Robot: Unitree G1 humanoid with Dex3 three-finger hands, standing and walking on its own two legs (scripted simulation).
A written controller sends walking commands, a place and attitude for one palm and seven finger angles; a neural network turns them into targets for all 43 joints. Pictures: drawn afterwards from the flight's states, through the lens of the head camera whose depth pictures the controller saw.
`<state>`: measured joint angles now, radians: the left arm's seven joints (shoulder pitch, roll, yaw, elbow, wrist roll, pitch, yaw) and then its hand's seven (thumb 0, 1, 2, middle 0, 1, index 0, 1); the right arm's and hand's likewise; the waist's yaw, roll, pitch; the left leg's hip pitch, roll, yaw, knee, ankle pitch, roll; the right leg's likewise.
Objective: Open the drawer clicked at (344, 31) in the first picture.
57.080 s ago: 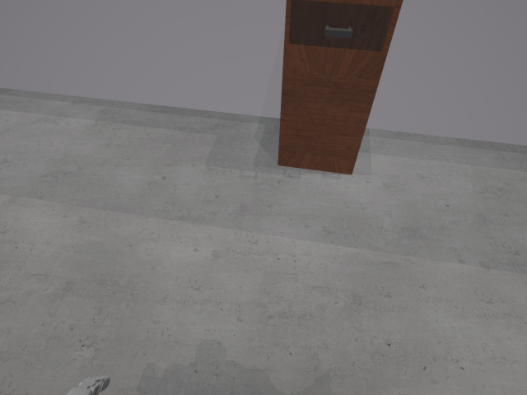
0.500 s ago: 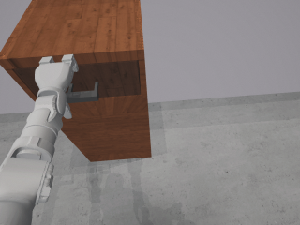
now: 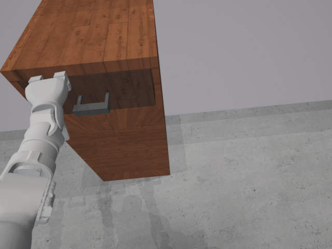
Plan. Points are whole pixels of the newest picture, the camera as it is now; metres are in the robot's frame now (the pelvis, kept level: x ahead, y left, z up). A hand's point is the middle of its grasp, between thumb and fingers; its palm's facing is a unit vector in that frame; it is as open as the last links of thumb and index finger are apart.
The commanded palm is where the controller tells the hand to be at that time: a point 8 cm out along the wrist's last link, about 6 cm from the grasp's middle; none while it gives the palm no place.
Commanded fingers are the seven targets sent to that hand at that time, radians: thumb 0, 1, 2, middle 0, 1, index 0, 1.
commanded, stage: move the hooked fingers above the handle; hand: left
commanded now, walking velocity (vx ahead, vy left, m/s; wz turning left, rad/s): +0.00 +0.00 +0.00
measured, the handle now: (93, 103) +0.52 +0.23 +0.01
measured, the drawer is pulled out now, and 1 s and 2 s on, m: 0.00 0.00 0.00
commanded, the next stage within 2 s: lower the fingers behind the handle in 1.58 s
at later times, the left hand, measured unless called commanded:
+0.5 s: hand (83, 93) +0.48 +0.21 +0.09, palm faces -0.01 +0.04 -1.00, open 13.6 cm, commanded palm +0.45 +0.24 +0.12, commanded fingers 0.00 -0.50 0.30 -0.30 -1.20 -0.30 -1.20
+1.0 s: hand (66, 104) +0.47 +0.26 +0.07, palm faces -0.03 +0.04 -1.00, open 13.8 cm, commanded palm +0.44 +0.23 +0.12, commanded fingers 0.00 -0.50 0.30 -0.30 -1.20 -0.30 -1.20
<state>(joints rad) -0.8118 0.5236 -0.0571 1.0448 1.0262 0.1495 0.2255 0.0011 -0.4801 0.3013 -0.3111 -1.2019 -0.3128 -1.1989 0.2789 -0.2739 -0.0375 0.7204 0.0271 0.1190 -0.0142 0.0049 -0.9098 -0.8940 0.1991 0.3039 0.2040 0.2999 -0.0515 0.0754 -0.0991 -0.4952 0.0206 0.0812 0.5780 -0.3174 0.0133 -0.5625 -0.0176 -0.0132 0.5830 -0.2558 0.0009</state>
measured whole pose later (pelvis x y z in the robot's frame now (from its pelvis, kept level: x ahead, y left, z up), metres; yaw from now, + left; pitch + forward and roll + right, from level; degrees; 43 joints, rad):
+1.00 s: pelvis -0.01 +0.00 +0.00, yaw +1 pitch +15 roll +0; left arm -0.90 0.53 -0.10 1.09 1.02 0.08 0.25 0.00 -0.48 0.30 -0.31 -1.20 -0.32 -1.20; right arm 0.31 -0.29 -0.06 0.75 0.02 0.07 -0.02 0.00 -0.91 -0.89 0.20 0.30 0.20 0.30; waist -0.08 0.05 -0.10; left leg -0.58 0.02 0.05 0.64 -0.32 0.01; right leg -0.62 -0.02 -0.04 0.61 -0.25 0.00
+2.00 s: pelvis +0.00 -0.01 +0.00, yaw +1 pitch +13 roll +1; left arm -0.79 0.52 -0.04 1.03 1.03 0.01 0.12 0.00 -0.48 0.30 -0.33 -1.23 -0.32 -1.20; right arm 0.31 -0.25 -0.02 0.71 0.02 0.10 -0.07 0.01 -0.91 -0.89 0.20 0.30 0.21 0.30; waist -0.09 0.06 -0.07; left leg -0.49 0.03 0.07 0.57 -0.31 0.00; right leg -0.56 -0.01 -0.03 0.59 -0.26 -0.02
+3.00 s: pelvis -0.02 +0.01 -0.02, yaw +1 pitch +19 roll -1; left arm -0.87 0.48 -0.09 1.11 1.09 -0.01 0.35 0.00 -0.48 0.30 -0.26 -1.32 -0.32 -1.20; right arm 0.35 -0.27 -0.05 0.73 -0.01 0.06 -0.01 0.00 -0.91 -0.89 0.20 0.30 0.21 0.30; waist -0.09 0.04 -0.13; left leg -0.72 0.02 0.06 0.78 -0.38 0.03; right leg -0.76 -0.02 -0.03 0.74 -0.30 0.01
